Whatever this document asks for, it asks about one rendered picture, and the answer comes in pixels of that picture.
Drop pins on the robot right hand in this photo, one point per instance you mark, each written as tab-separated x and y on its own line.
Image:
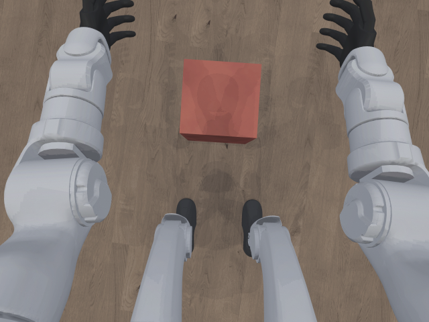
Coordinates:
360	30

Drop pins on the robot left forearm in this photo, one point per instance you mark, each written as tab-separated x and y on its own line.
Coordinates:
74	102

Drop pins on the robot left shin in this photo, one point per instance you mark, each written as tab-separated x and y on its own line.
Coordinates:
172	217

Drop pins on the right robot upper arm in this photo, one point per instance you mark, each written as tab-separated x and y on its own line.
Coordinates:
390	222

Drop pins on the right robot thigh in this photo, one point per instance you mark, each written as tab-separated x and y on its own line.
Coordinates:
286	297

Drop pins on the left robot upper arm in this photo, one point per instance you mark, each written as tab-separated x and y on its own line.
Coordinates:
52	205

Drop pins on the robot left hand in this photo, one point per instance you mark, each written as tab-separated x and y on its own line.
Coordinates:
94	14

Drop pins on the carton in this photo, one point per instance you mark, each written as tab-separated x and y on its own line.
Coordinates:
220	101

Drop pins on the robot right forearm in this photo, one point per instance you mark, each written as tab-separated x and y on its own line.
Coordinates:
376	120

